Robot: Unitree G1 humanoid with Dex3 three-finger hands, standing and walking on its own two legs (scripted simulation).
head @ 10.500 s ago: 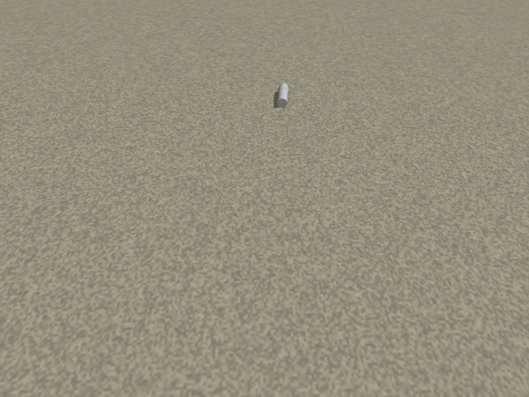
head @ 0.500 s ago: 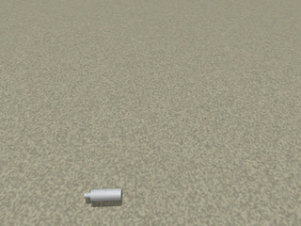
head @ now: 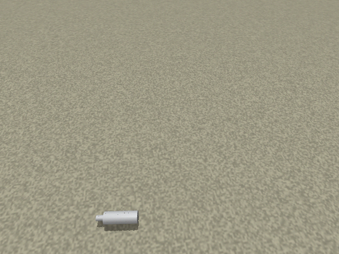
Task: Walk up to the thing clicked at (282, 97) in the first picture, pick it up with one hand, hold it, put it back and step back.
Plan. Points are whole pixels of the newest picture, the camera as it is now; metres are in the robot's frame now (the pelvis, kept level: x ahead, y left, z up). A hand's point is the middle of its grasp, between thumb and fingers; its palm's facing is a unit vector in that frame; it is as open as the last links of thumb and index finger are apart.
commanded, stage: walk up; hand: left
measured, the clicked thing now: (117, 217) +0.43 +0.28 -0.75
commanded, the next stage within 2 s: stand in 0.28 s
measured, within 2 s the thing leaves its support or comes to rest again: neither
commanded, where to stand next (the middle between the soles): +0.05 +0.01 m, yaw +2 degrees
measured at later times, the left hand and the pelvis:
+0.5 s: hand out of the picture +0.06 +0.26 -0.15, palm faces -0.02 -0.94 -0.34, open 7.4 cm; pelvis -0.01 +0.00 +0.00, yaw +0 degrees
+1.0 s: hand out of the picture +0.03 +0.26 -0.15, palm faces -0.04 -0.94 -0.34, open 7.4 cm; pelvis -0.03 +0.00 +0.00, yaw +0 degrees
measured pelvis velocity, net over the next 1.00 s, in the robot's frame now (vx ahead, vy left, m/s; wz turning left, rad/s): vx -0.03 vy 0.00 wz -0.01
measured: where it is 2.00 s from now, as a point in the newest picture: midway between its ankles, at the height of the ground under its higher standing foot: outside the picture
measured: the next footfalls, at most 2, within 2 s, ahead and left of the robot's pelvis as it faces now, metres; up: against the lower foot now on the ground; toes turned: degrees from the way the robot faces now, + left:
none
